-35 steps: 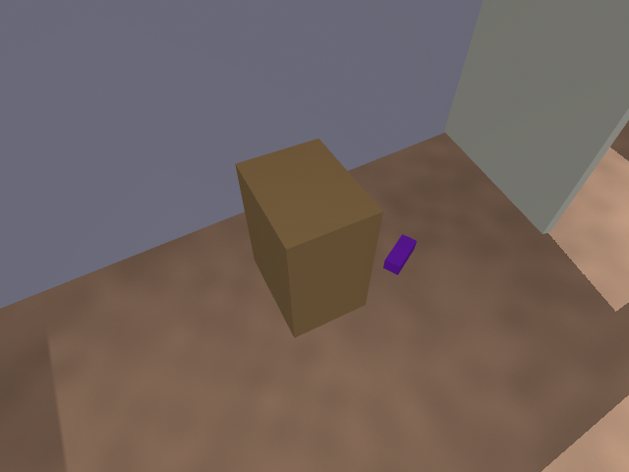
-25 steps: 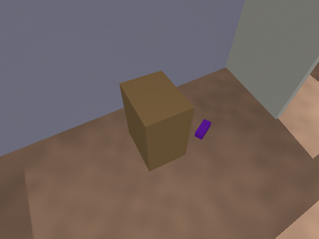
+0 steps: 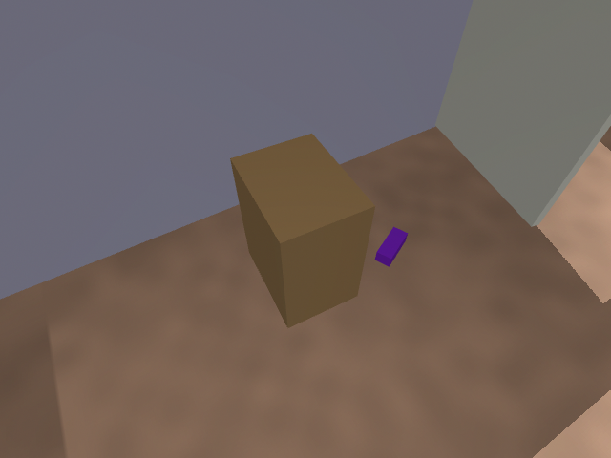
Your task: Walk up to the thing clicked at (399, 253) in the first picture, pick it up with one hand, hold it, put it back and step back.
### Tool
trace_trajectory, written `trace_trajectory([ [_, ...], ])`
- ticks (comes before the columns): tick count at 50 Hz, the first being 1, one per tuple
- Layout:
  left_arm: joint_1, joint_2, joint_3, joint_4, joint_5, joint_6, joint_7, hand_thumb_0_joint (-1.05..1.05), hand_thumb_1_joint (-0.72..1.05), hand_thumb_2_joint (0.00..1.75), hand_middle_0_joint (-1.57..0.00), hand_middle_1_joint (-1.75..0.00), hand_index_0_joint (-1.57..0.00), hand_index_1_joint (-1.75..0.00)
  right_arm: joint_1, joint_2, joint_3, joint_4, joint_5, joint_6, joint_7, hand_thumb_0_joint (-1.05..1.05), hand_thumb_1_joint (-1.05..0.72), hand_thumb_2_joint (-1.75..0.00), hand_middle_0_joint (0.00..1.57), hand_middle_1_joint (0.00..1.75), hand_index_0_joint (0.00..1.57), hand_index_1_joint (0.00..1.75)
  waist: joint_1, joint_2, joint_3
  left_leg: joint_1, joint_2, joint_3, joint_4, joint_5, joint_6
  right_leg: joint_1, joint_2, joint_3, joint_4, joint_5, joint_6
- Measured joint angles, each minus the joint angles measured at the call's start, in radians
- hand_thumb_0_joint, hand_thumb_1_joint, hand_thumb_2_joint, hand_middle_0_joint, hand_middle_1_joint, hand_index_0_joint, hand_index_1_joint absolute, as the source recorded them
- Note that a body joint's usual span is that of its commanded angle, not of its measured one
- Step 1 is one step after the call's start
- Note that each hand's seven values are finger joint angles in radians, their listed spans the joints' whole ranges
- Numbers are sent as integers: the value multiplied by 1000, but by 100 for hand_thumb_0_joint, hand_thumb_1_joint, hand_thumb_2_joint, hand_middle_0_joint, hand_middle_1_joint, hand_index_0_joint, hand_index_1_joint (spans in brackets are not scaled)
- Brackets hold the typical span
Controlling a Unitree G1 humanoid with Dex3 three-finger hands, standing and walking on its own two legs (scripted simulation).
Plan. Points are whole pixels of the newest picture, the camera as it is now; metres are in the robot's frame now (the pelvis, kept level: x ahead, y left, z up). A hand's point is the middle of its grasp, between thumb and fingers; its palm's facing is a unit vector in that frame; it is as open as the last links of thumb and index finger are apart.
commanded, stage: stand
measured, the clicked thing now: (391, 246) +1.01 -0.33 -0.76
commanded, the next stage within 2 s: walk up in 0.42 s
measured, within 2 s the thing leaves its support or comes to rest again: neither
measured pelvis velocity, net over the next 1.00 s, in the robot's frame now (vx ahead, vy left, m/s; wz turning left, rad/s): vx -0.01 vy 0.09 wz -0.64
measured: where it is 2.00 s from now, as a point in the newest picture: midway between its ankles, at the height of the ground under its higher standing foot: outside the picture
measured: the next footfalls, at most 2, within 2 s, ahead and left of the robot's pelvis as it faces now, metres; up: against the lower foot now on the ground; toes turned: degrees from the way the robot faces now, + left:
right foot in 1.10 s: -0.06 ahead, -0.06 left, +0.00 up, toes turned -45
left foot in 1.42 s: +0.18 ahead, +0.04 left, +0.00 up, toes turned -61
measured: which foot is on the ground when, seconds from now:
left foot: down 0.00-1.00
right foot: down 0.00-0.68, up 0.70-1.00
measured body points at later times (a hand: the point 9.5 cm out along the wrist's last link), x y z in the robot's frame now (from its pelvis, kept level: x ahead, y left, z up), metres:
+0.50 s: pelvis +0.00 +0.01 -0.01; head +0.02 +0.00 +0.44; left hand +0.08 +0.31 -0.13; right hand +0.09 -0.31 -0.13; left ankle -0.01 +0.13 -0.74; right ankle -0.01 -0.12 -0.75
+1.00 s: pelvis -0.01 +0.09 -0.01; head +0.03 +0.06 +0.44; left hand +0.27 +0.29 -0.11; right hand -0.14 -0.23 -0.10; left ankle +0.03 +0.17 -0.75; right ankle -0.09 -0.05 -0.71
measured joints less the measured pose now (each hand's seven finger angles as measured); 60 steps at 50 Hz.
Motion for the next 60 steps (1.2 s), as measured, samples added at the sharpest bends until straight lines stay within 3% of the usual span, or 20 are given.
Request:
trace_trajectory([
  [21,1,2,-1,-6,0,-2,2,0,91,90,-20,-30,-20,-30,-2,-3,-1,-4,0,1,-1,1,-90,-90,21,30,21,30,-2,-2,-4,8,2,2,-4,-5,0,10,2,2,-10,-1,0],
  [24,43,-5,17,-85,11,9,-3,0,91,90,-20,-30,-20,-30,-38,-24,-43,-60,-8,23,19,1,-90,-90,21,30,21,30,16,20,20,-51,19,34,112,-59,9,-53,25,58,63,-17,-4],
  [27,98,-7,35,-158,28,12,0,0,91,90,-20,-30,-20,-30,-90,-46,-75,-140,-7,36,27,1,-90,-90,21,30,21,30,32,25,54,-141,-17,-28,323,-239,15,-116,44,151,115,-14,2],
  [29,128,0,42,-197,35,20,5,0,91,90,-20,-30,-20,-30,-114,-51,-88,-188,-4,39,33,1,-90,-90,21,30,21,30,33,17,68,-187,-32,-58,403,-279,11,-143,53,208,119,2,14],
  [33,153,20,57,-270,42,40,7,0,90,90,-20,-30,-21,-30,-113,-59,-107,-264,-6,40,39,0,-90,-90,20,30,21,30,34,-2,78,-191,-37,-81,321,-235,2,-205,73,307,150,16,54],
  [34,154,28,59,-288,41,45,6,0,90,90,-20,-30,-21,-30,-103,-60,-111,-280,-10,36,38,0,-90,-90,20,30,21,30,29,-7,77,-167,-36,-80,243,-168,5,-225,80,326,178,6,64],
  [35,144,39,63,-301,38,52,8,1,90,90,-20,-30,-21,-30,-90,-54,-116,-292,-16,33,33,0,-90,-90,20,30,21,30,24,-22,87,-160,-42,-64,224,-89,10,-248,81,336,232,-36,50],
  [38,124,61,74,-324,41,63,12,1,91,90,-20,-30,-20,-30,-46,-30,-112,-302,-24,47,33,0,-90,-90,20,30,21,30,14,-36,95,-138,-19,-10,216,-88,30,-335,99,246,486,-230,29],
  [42,133,96,89,-352,26,62,-27,0,91,90,-20,-30,-20,-30,25,-13,-104,-305,-25,46,30,1,-90,-90,21,30,21,30,-9,-31,75,-89,26,50,139,-65,35,-378,68,129,672,-168,18],
  [45,148,111,88,-367,24,62,-52,0,91,90,-20,-30,-20,-30,71,-21,-105,-322,-26,33,32,1,-90,-90,21,30,21,30,-24,-25,64,-68,42,111,116,-66,38,-351,16,87,629,-135,24],
  [49,144,112,76,-379,25,67,-64,0,91,90,-20,-30,-20,-30,129,-50,-108,-358,-28,19,43,1,-90,-90,21,30,21,30,-44,-2,64,-58,66,194,134,-94,39,-303,-28,42,491,-165,18],
  [53,124,108,64,-402,21,48,-60,1,91,90,-20,-30,-20,-30,172,-81,-111,-384,-24,28,51,1,-90,-90,21,30,21,30,-70,24,72,-79,105,261,221,-155,24,-240,-25,1,345,-174,-5],
  [55,117,107,62,-419,23,32,-54,1,91,90,-20,-30,-20,-30,191,-94,-113,-395,-15,38,53,1,-90,-90,21,30,21,30,-78,38,70,-106,137,285,311,-210,11,-194,-4,-12,250,-108,-22],
  [56,106,98,63,-426,26,23,-49,0,91,90,-20,-30,-20,-30,193,-103,-116,-392,-10,43,51,1,-90,-90,21,30,21,30,-83,63,84,-132,166,264,388,-229,12,-190,20,-15,254,-82,-20],
  [57,100,91,61,-438,27,15,-43,0,91,90,-20,-30,-20,-30,191,-104,-117,-385,-5,52,49,1,-90,-90,21,30,21,30,-79,70,93,-168,157,207,479,-266,5,-196,33,-4,279,-89,-18],
  [60,114,72,45,-473,10,3,-28,0,91,90,-20,-30,-20,-30,173,-98,-102,-373,3,68,43,1,-90,-90,20,30,21,30,-51,57,99,-265,79,72,686,-359,-15,-197,48,71,298,-98,-24],
])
